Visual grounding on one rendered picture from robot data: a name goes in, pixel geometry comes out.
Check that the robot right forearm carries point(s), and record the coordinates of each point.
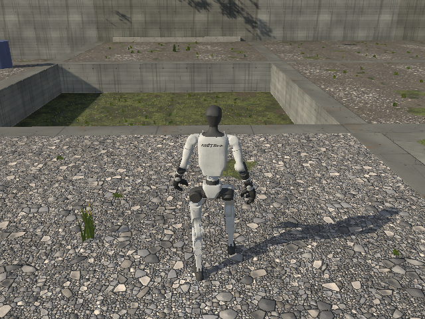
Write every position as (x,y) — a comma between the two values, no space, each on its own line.
(246,178)

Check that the right robot thigh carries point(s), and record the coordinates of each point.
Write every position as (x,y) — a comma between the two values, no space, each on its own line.
(227,194)

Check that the left robot upper arm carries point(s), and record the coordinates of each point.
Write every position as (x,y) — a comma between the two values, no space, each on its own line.
(188,149)

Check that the robot left hand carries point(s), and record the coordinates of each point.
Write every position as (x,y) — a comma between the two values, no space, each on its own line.
(182,181)

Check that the robot left forearm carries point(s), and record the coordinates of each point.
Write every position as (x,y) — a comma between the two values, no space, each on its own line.
(179,173)

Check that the left robot foot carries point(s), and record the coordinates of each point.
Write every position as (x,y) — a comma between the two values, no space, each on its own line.
(199,275)

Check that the right robot upper arm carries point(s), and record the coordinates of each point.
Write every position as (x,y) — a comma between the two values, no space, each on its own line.
(237,152)

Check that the robot right hand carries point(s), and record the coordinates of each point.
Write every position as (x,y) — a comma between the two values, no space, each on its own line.
(251,194)

